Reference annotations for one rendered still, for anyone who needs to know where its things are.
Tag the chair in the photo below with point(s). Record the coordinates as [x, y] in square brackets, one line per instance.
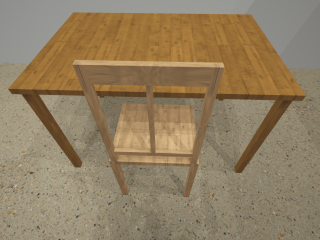
[152, 134]

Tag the table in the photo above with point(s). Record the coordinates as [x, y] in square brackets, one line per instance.
[253, 70]

